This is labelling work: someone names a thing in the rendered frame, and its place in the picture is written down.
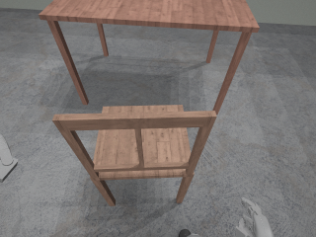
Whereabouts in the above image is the right robot hand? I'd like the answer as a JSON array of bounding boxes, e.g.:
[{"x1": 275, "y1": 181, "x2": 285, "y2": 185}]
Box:
[{"x1": 235, "y1": 197, "x2": 275, "y2": 237}]

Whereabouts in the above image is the table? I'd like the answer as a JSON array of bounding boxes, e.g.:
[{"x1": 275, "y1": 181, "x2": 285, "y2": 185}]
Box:
[{"x1": 39, "y1": 0, "x2": 260, "y2": 115}]

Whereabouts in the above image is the left robot hand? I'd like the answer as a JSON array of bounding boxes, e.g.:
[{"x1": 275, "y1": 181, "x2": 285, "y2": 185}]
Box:
[{"x1": 0, "y1": 133, "x2": 18, "y2": 183}]

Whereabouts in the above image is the chair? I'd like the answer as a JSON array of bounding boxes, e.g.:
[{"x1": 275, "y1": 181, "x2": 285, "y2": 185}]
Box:
[{"x1": 52, "y1": 105, "x2": 217, "y2": 206}]

